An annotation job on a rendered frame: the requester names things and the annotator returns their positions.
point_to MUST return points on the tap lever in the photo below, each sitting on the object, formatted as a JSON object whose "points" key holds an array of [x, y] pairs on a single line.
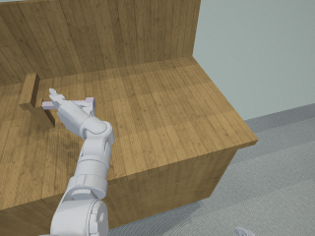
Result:
{"points": [[46, 105]]}

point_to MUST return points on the robot right hand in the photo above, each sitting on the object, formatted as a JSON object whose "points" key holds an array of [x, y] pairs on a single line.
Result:
{"points": [[240, 231]]}

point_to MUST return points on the robot left upper arm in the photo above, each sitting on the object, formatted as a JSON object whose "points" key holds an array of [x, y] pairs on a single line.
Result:
{"points": [[80, 218]]}

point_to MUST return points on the robot left forearm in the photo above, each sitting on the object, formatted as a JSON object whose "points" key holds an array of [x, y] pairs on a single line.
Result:
{"points": [[89, 181]]}

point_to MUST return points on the robot left hand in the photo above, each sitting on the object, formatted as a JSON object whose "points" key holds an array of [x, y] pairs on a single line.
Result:
{"points": [[72, 114]]}

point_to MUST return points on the counter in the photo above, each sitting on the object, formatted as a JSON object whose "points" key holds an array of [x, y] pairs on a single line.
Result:
{"points": [[175, 132]]}

